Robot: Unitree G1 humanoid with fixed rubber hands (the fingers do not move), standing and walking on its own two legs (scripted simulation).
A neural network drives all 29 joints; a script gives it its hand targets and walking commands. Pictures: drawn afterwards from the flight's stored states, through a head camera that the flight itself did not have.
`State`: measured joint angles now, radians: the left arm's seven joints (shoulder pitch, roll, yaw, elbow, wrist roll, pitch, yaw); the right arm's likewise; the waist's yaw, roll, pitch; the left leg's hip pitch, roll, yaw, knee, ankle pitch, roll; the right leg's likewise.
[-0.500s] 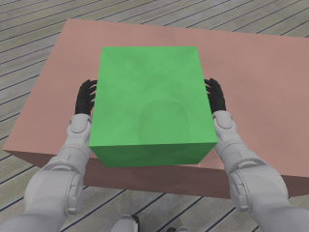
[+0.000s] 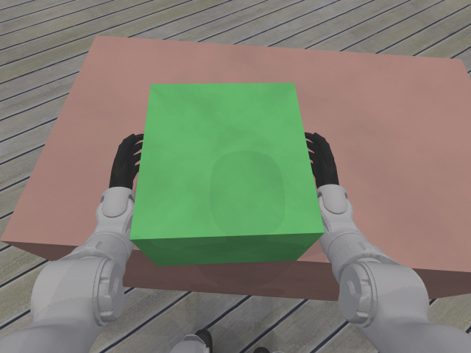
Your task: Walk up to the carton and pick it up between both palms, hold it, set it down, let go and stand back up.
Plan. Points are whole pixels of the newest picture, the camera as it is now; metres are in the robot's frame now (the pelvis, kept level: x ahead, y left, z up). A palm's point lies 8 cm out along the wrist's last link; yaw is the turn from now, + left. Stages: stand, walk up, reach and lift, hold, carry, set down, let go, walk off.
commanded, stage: reach and lift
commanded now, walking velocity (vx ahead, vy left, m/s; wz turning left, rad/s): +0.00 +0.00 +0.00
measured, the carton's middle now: (225, 174) +0.43 +0.04 -0.02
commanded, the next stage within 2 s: none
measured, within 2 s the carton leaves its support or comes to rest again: leaves its support in 0.80 s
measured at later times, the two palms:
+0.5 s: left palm (123, 179) +0.40 +0.22 +0.00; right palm (324, 177) +0.42 -0.15 +0.00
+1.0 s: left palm (119, 186) +0.38 +0.22 +0.01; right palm (326, 181) +0.40 -0.14 +0.01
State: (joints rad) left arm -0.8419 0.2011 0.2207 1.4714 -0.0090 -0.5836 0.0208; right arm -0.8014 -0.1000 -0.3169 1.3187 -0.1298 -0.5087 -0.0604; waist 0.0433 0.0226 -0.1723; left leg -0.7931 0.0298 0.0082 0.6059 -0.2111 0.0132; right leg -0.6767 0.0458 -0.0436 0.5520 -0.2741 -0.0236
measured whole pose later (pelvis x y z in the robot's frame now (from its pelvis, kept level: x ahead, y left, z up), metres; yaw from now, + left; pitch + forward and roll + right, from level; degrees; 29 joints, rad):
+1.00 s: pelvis -0.01 +0.00 +0.00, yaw +0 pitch +24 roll -3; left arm -0.81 0.18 0.21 1.49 -0.02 -0.73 0.02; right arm -0.77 -0.11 -0.33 1.41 -0.19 -0.74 -0.13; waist 0.05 0.01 -0.23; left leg -0.83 0.04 0.00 0.58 -0.18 0.01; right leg -0.70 0.05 -0.06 0.52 -0.24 -0.03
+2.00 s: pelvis -0.01 -0.01 +0.01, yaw +2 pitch +15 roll -1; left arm -0.64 0.21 -0.10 1.00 -0.25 -0.22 0.13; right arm -0.51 -0.16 0.02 0.77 0.24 -0.15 -0.17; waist 0.00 0.05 -0.24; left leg -0.61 0.01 -0.03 0.50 -0.14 0.00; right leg -0.50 0.04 -0.06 0.47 -0.24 -0.03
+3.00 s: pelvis -0.01 +0.00 +0.03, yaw +0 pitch +1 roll -1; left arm -0.41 0.10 0.12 0.20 0.06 0.49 0.06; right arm -0.39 -0.16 -0.04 0.36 0.23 0.27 -0.14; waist -0.03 -0.04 -0.08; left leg -0.23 0.00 -0.02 0.34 -0.13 0.01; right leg -0.12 0.03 -0.01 0.28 -0.18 -0.02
